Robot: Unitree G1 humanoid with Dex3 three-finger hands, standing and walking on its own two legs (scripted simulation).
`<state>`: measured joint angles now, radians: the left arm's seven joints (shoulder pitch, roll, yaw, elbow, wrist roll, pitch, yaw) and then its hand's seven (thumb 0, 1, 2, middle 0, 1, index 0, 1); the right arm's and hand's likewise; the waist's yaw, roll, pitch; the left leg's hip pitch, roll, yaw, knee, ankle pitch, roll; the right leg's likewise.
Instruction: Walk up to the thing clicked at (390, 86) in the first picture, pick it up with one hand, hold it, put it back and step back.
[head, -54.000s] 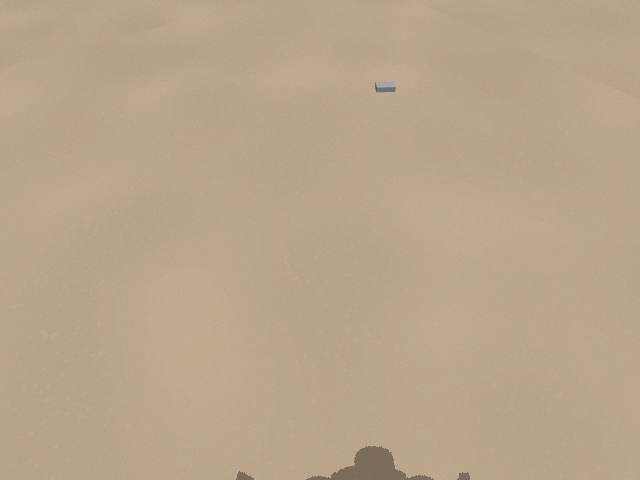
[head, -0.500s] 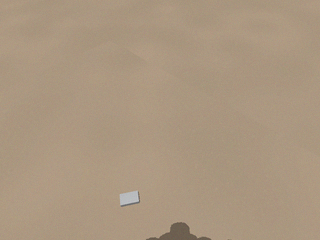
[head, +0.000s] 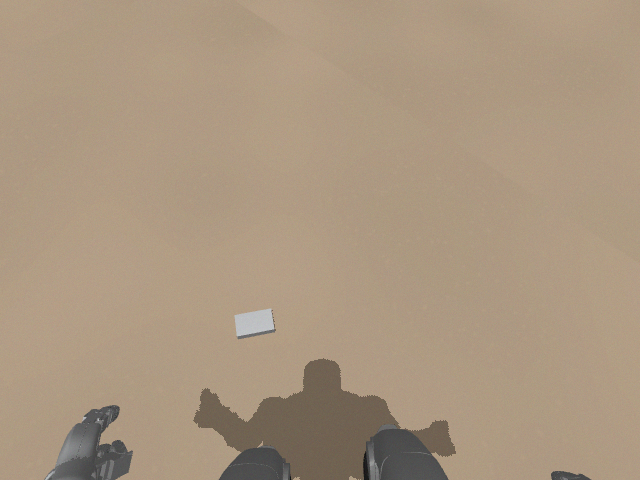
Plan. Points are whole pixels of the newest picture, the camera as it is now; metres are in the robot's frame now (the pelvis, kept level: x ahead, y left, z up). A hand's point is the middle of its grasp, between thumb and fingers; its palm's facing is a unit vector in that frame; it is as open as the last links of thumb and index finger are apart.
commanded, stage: step back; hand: left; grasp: from above
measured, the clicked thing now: (254, 323) +0.51 +0.17 -0.74
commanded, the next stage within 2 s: none
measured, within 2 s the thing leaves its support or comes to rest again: neither
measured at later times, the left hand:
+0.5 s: hand out of the picture +0.04 +0.27 -0.14, palm faces -0.10 -0.91 -0.41, open 7.4 cm
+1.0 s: hand out of the picture -0.08 +0.31 -0.14, palm faces -0.05 -0.94 -0.35, open 7.4 cm
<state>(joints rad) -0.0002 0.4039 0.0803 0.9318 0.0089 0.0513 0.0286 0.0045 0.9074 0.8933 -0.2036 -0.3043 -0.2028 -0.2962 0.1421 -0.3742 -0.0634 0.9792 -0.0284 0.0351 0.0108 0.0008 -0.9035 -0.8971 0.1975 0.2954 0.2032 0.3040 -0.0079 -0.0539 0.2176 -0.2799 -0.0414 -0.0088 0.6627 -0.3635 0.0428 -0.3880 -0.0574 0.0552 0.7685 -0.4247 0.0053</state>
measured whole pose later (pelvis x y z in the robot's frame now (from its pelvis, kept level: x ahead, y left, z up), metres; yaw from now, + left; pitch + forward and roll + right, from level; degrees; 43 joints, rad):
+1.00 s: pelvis -0.21 +0.05 +0.01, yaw -4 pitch -1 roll -2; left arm 0.16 0.41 0.10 0.80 0.02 0.07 0.00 0.00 0.91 0.89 -0.20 -0.30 -0.20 -0.30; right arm 0.16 -0.34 -0.03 0.84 -0.04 0.01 -0.01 0.00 -0.90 -0.90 0.20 0.30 0.21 0.31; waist 0.01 -0.05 0.16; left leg -0.30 0.03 -0.04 0.56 -0.24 0.00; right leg -0.46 0.12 0.18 1.21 -0.48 0.01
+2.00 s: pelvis -0.57 -0.02 -0.01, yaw -5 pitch -4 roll -3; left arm 0.21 0.36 0.07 0.91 0.04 0.04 0.00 0.00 0.91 0.89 -0.20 -0.30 -0.20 -0.30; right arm 0.07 -0.43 -0.06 0.81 -0.03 0.06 -0.01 0.00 -0.90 -0.90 0.20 0.30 0.21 0.30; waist 0.02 0.07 0.17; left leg -0.50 0.09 -0.08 0.75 -0.31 0.02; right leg -0.21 0.05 0.01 0.69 -0.42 0.00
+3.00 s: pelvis -0.56 -0.01 +0.00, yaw +0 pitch -3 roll +0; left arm 0.14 0.37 0.04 0.99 0.00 -0.01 0.02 0.00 0.91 0.89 -0.20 -0.30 -0.20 -0.30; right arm 0.14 -0.35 -0.04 1.01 -0.02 0.01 0.01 0.00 -0.90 -0.90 0.20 0.30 0.20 0.30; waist 0.03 0.00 0.10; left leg -0.32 0.02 0.00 0.66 -0.29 -0.02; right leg -0.28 -0.05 -0.03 0.69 -0.36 0.01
